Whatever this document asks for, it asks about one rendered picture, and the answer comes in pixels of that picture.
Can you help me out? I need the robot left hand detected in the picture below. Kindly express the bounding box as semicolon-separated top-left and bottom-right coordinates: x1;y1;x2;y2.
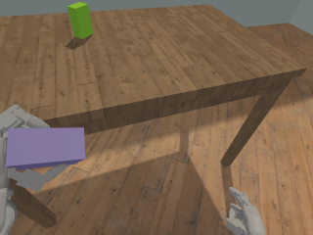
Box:
0;104;68;192

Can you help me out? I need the left robot forearm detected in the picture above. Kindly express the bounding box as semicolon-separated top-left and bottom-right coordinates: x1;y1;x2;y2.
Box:
0;187;18;235

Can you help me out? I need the table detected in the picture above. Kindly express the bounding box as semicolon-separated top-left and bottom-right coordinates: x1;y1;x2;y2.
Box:
0;4;307;228

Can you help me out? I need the robot right hand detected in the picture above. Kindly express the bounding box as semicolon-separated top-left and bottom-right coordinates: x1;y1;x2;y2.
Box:
226;187;267;235

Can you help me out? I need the sponge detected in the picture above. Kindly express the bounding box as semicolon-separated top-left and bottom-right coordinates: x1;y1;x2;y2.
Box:
6;127;85;170

